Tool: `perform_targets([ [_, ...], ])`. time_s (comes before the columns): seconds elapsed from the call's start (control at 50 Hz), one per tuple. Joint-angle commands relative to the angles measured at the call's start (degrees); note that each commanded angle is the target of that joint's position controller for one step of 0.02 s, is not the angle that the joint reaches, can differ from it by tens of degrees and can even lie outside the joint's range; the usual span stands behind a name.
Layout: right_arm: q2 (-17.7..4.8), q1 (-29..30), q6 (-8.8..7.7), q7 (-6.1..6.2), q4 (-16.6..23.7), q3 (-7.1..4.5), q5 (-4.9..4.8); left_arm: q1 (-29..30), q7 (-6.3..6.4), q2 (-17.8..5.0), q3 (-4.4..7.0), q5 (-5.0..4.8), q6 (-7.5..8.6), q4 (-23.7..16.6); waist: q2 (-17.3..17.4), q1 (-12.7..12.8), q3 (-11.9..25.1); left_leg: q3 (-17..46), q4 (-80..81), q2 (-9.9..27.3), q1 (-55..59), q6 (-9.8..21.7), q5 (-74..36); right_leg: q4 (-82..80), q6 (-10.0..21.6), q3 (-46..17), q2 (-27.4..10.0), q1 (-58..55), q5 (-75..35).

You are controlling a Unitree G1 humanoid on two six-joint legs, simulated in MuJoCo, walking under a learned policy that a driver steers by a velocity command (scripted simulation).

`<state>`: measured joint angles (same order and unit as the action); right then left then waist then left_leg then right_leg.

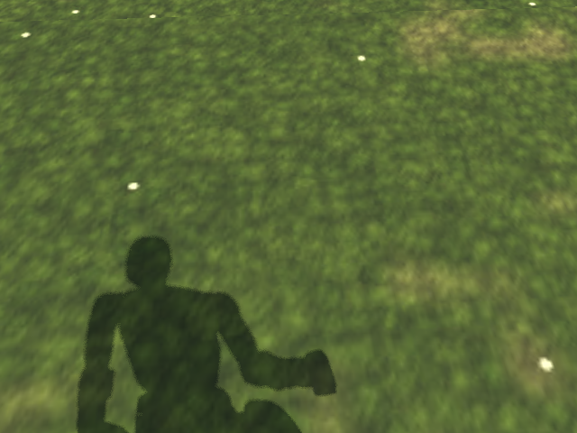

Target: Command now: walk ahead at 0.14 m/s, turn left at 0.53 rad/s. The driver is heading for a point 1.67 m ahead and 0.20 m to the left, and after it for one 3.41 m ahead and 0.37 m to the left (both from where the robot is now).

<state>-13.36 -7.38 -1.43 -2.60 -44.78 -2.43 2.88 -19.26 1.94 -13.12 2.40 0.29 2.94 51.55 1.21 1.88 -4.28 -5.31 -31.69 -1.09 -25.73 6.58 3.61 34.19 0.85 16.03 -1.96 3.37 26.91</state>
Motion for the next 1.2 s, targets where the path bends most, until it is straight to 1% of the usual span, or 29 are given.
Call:
perform_targets([
  [0.02, -16.7, -15.1, -0.8, 2.0, -0.3, -4.96, -0.6, -5.7, -0.27, -3.6, 1.26, 0.47, -0.83, -5.8, 12.2, -2.3, 17.2, 27.7, -1.7, 20.4, 34.4, 12.9, -61.3, 42.9, -1.9, -5.0, 3.3, 24.3, 12.6],
  [0.04, -17.4, -17.5, 0.22, 2.0, 0.6, -5.53, -3.77, -5.2, -0.34, -5.6, 1.16, 0.96, -1.86, -6.1, 8.0, -5.8, 26.3, 36.0, 4.4, 23.3, 36.9, 19.1, -49.7, 47.8, -2.3, -16.5, 4.0, 28.2, 11.4],
  [0.08, -10.6, -8.4, 2.02, 2.93, 2.4, -3.83, -3.47, 2.8, -0.27, -6.7, 1.32, 0.99, -2.26, -7.0, 0.4, -4.1, 11.2, 29.1, 11.6, 18.1, 22.0, 14.9, -21.3, 42.9, -2.3, -18.0, -0.5, 31.7, 2.5],
  [0.1, -8.3, -6.3, 2.4, 3.13, 2.3, -3.13, -3.21, 4.7, -0.14, -7.0, 1.49, 1.47, -2.49, -7.5, -0.3, -2.6, 7.0, 26.5, 13.3, 14.7, 16.9, 12.0, -17.6, 38.3, -2.5, -18.2, -1.4, 30.7, -0.2],
  [0.12, -7.4, -5.3, 2.53, 3.29, 2.5, -2.92, -3.19, 3.7, -0.16, -7.0, 1.54, 1.94, -3.27, -7.5, 0.7, -1.5, 6.5, 23.9, 14.3, 12.2, 13.3, 10.2, -15.5, 35.1, -2.7, -18.2, -1.7, 27.7, -2.1],
  [0.2, -10.0, -5.3, 1.86, 2.55, 2.7, -3.74, -2.14, 2.4, -0.24, -5.2, 1.23, 1.54, -5.13, -7.3, 1.2, -0.7, 9.5, 22.4, 14.9, 9.0, 10.4, 7.6, -10.7, 29.0, -3.1, -17.9, 0.1, 23.8, -4.7],
  [0.32, -11.0, -6.6, 3.32, 2.66, 3.2, -4.43, -1.82, 9.1, 0.12, -6.4, 1.58, 1.21, -5.76, -9.9, 4.9, -3.6, 7.2, 29.9, 18.6, 7.8, 11.3, 5.8, 16.0, 19.3, -3.8, -19.6, 1.1, 26.9, -6.0],
  [0.44, -11.2, -6.4, 3.81, 2.28, 3.3, -4.87, -1.3, 9.4, 0.58, -6.4, 1.21, 0.08, -4.5, -10.7, 6.0, -4.1, 7.3, 34.9, 17.0, 7.3, 12.0, 5.1, 13.4, 9.3, -1.8, -20.0, 4.3, 20.8, -3.2],
  [0.52, -10.0, -4.0, 4.23, 2.25, 3.3, -4.51, -2.34, 1.0, 1.28, -6.6, 1.13, -0.23, -3.34, -8.8, 5.9, 0.0, 7.5, 34.2, 14.3, 4.2, 6.9, 0.6, 12.5, -12.1, 1.5, -18.4, 5.6, 5.6, -9.5],
  [0.54, -7.9, -5.5, 4.06, 2.59, 3.4, -3.84, -2.85, 1.8, 1.74, -9.8, 1.79, 0.58, -3.04, -9.2, -0.2, -1.2, 6.7, 30.2, 8.9, 0.1, 2.8, -2.7, 20.1, -19.6, 3.3, -25.6, -1.4, 2.5, -7.1],
  [0.56, -5.9, -5.7, 3.75, 2.85, 4.5, -3.4, -3.7, 5.1, 1.71, -15.5, 2.88, 1.6, -3.11, -11.4, -12.6, -2.0, 6.3, 17.7, -4.7, -9.4, -5.0, -5.7, 24.7, -25.3, 9.3, -43.8, -16.3, 2.3, -2.2],
  [0.58, -10.2, -5.2, 3.33, 3.21, 3.7, -4.41, -1.18, 8.1, 1.15, -14.8, 2.88, 2.12, -3.24, -11.6, -10.0, -2.1, 3.3, 14.0, -17.0, -9.0, -4.6, -6.3, 26.7, -23.8, 13.4, -45.3, -19.9, 10.5, -11.9],
  [0.6, -10.3, -6.1, 3.18, 2.98, 2.9, -4.59, -0.92, 9.5, 0.83, -10.9, 1.76, 1.59, -3.01, -11.9, -6.2, -3.8, 3.5, 15.6, -23.0, -7.5, -1.1, -6.4, 24.3, -21.8, 13.4, -40.9, -17.1, 13.1, -19.3],
  [0.64, -9.1, -9.1, 3.69, 2.49, 0.9, -4.23, -1.18, 12.7, 0.31, -8.3, 0.99, 0.92, -2.64, -12.1, -7.0, -5.9, 4.0, 14.8, -29.0, -7.3, 0.2, -7.1, 19.4, -19.0, 10.1, -30.9, -10.2, 11.4, -27.7],
  [0.66, -8.6, -9.8, 4.02, 2.26, 0.3, -3.98, -1.18, 12.2, 0.28, -8.0, 0.87, 0.88, -2.55, -12.0, -9.0, -5.3, 4.3, 14.0, -30.4, -7.5, -0.8, -7.6, 19.6, -17.8, 9.9, -28.6, -8.9, 9.1, -33.3],
  [0.72, -5.6, -6.1, 4.56, 2.46, 0.2, -2.3, -1.9, 7.4, -0.09, -6.3, 0.01, 0.81, -2.13, -9.5, -8.7, -2.6, 5.3, 13.4, -19.4, -5.3, 1.1, -9.2, 20.5, -15.3, 9.9, -27.0, -7.8, 3.0, -41.4],
  [0.76, -4.4, -3.8, 4.82, 3.08, -0.1, -1.19, -2.14, 5.8, -0.35, -7.7, 0.2, 0.65, -2.22, -7.9, -11.2, -1.2, 5.7, 7.9, -8.0, -2.8, 5.8, -9.8, 22.2, -14.2, 9.4, -27.9, -6.8, 0.8, -42.5],
  [0.8, -6.1, -2.6, 4.71, 4.22, -0.3, -1.38, -2.99, 2.8, -0.81, -11.7, 1.64, 0.8, -2.99, -6.4, -13.4, 0.3, 5.0, 5.9, -1.8, -4.1, 7.4, -9.1, 22.5, -12.0, 9.8, -31.3, -7.0, -0.9, -47.6],
  [0.84, -6.9, -4.7, 4.09, 5.0, -1.3, -1.45, -3.63, 2.8, -1.14, -13.1, 2.45, 0.34, -3.4, -5.8, -12.5, -1.0, 5.6, 6.0, 5.7, -3.9, 9.9, -8.0, 16.6, -9.9, 9.2, -33.9, -7.5, -2.1, -53.2],
  [0.88, -7.7, -7.3, 2.96, 5.71, -2.4, -1.53, -3.13, 5.2, -1.3, -12.3, 2.65, -0.24, -3.52, -6.2, -10.0, -2.6, 7.6, 7.8, 14.1, -1.3, 19.1, -6.4, 6.5, -8.0, 6.6, -34.5, -6.5, 3.1, -49.1],
  [0.9, -9.6, -7.8, 2.37, 6.08, -2.3, -1.92, -2.31, 5.9, -1.46, -10.6, 2.32, -0.57, -3.27, -6.9, -6.8, -2.6, 9.6, 10.7, 13.5, 3.3, 26.2, -5.1, 3.7, -6.3, 4.7, -33.4, -4.8, 9.5, -40.3],
  [0.92, -14.0, -6.2, 2.4, 6.22, -1.9, -2.83, -1.75, 5.9, -1.65, -7.2, 1.61, -1.32, -3.08, -8.3, 4.0, -1.2, 8.9, 17.8, 11.8, 11.5, 29.3, -1.2, -9.2, -0.7, 2.3, -26.9, 1.6, 17.5, -25.8],
  [0.94, -13.7, -5.8, 2.79, 5.77, -2.2, -3.06, -2.06, 6.8, -1.12, -7.5, 1.65, -0.95, -3.58, -8.1, 10.3, -3.0, 7.1, 21.1, 12.4, 18.5, 26.8, 4.4, -17.5, 5.1, 1.7, -19.6, 6.2, 21.3, -4.8],
  [0.96, -10.8, -5.2, 2.58, 5.59, -1.4, -2.34, -1.92, 7.3, -0.85, -9.1, 2.48, -0.06, -4.33, -7.5, 10.1, -4.0, 5.4, 22.3, 13.6, 21.8, 24.5, 8.4, -22.1, 17.1, 1.4, -17.9, 6.0, 23.4, 6.5],
  [1.0, -8.0, -2.1, 2.68, 5.64, -0.6, -1.27, -1.64, 6.1, -1.46, -9.3, 3.28, 0.45, -5.58, -6.4, 5.2, -1.6, 2.3, 16.1, 13.6, 18.7, 20.2, 7.5, -22.9, 26.0, 0.3, -18.3, 3.9, 24.2, 4.8],
  [1.02, -8.1, -1.2, 2.64, 5.81, -0.6, -1.2, -1.49, 5.8, -2.0, -8.5, 3.12, 0.5, -6.02, -6.5, 6.3, -0.9, 1.5, 13.1, 13.5, 16.6, 19.9, 5.8, -21.4, 24.4, -0.2, -18.2, 3.3, 24.2, 2.6],
  [1.06, -9.2, -1.4, 2.63, 5.77, -0.7, -1.45, -1.31, 6.3, -3.03, -7.6, 2.75, 0.48, -6.39, -6.6, 8.3, -1.7, 1.7, 9.9, 12.5, 14.3, 21.5, 4.5, -19.9, 20.6, -1.6, -16.2, 3.4, 23.7, 0.3],
  [1.14, -11.9, -2.8, 2.59, 4.88, -1.3, -2.3, -1.36, 9.1, -4.01, -7.1, 2.22, -0.11, -6.69, -8.9, 9.2, -3.5, 3.4, 8.5, 9.8, 16.0, 21.6, 4.1, -19.3, 9.4, -1.0, -13.4, 2.7, 17.6, -0.8],
  [1.2, -13.2, -1.6, 2.73, 4.33, -1.1, -2.86, -1.74, 6.8, -3.96, -7.5, 2.39, 0.01, -6.36, -9.1, 7.9, -1.7, 4.4, 6.8, 4.4, 16.3, 19.1, 1.9, -15.2, -0.9, 0.8, -10.9, 4.0, 11.2, -6.6],
])
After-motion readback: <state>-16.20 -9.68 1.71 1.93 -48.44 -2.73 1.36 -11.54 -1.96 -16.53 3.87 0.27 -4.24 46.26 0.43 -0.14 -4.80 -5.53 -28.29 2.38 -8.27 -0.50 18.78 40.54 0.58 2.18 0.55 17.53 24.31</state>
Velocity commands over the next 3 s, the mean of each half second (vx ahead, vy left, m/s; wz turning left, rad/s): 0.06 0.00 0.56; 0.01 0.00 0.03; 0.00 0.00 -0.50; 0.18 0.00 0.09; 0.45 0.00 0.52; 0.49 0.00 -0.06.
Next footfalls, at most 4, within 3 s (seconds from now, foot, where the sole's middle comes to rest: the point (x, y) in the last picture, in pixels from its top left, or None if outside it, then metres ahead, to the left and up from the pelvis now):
0.54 right None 0.13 -0.12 -0.76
0.90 left None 0.02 0.06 -0.76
1.24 right None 0.09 -0.16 -0.76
1.74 left None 0.08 0.02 -0.76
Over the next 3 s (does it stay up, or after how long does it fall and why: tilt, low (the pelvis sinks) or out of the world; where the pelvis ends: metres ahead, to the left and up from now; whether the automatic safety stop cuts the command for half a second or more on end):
stays up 0.61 0.05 0.02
